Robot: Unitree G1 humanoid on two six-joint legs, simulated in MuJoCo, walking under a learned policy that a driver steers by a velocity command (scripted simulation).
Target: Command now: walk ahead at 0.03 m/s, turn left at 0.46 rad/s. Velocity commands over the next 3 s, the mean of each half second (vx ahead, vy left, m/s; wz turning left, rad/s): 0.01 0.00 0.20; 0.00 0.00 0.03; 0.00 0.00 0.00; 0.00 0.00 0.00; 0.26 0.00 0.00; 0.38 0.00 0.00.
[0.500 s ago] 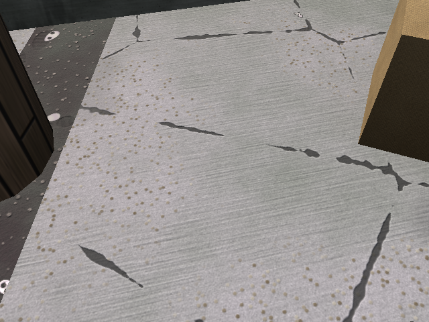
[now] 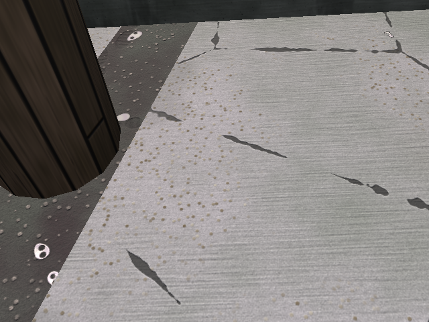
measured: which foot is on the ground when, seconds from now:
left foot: up 0.00-0.26, down 0.28-1.00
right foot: down 0.00-1.00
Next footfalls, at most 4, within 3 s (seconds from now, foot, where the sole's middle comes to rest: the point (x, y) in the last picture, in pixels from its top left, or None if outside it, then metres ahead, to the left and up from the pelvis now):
0.28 left None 0.03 0.14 -0.77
2.74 left None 0.45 0.15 -0.77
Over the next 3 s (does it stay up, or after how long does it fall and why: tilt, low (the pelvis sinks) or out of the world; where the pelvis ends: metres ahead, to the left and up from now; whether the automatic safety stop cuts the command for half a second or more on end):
stays up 0.38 0.06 0.01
